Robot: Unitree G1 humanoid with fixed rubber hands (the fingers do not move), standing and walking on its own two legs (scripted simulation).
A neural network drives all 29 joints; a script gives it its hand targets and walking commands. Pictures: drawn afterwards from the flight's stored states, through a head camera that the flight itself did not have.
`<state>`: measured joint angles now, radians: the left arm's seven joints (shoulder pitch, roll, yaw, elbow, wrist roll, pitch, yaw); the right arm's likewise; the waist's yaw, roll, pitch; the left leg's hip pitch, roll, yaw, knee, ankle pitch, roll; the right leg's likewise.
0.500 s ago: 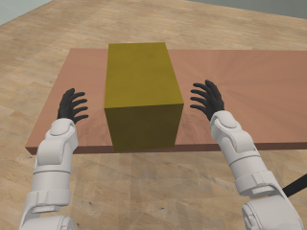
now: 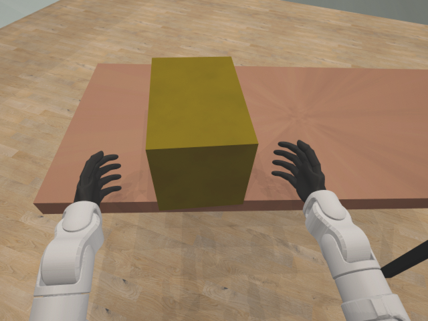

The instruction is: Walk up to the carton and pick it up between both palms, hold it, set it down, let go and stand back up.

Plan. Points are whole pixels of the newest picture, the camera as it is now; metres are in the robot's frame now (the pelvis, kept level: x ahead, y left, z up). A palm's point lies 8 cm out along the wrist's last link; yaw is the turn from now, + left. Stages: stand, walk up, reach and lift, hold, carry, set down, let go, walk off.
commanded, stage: set down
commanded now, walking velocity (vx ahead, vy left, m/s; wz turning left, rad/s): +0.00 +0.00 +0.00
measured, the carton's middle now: (196, 130) +0.49 +0.03 +0.08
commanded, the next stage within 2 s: let go in 1.24 s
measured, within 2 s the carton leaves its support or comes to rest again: neither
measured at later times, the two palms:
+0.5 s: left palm (86, 235) +0.26 +0.22 +0.05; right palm (317, 222) +0.27 -0.18 +0.06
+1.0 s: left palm (85, 265) +0.23 +0.23 -0.01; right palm (320, 254) +0.24 -0.20 -0.01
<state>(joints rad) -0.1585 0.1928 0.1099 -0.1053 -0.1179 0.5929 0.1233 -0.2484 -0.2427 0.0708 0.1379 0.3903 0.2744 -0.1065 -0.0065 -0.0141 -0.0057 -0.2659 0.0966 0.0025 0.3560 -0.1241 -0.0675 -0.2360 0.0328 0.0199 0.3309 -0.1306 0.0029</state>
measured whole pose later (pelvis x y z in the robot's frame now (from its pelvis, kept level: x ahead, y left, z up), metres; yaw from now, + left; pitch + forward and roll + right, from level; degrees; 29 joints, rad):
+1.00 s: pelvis +0.03 +0.01 +0.00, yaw +0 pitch +1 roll -1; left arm 0.25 0.19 0.05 -0.01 -0.08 0.30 0.05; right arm 0.19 -0.24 0.04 0.18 0.23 0.05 -0.01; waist -0.01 -0.02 0.06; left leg -0.21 0.07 0.01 0.36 -0.17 -0.05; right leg -0.18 0.01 0.02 0.33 -0.17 0.00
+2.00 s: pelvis +0.04 +0.01 +0.00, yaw +1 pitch +1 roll +0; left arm 0.25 0.24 0.05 0.43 0.02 0.02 -0.01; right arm 0.22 -0.24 -0.06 0.64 0.05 -0.07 0.02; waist -0.01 -0.01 0.01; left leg -0.21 0.07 0.00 0.43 -0.23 -0.05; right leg -0.18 0.00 0.02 0.41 -0.24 0.00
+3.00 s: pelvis +0.04 +0.01 -0.01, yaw +1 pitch +0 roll +0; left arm 0.34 0.29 0.05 0.44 0.02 -0.04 -0.01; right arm 0.24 -0.24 -0.09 0.64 0.05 -0.04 0.03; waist -0.01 0.00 -0.04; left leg -0.21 0.06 0.00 0.45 -0.24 -0.05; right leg -0.18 0.00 0.01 0.45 -0.26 0.00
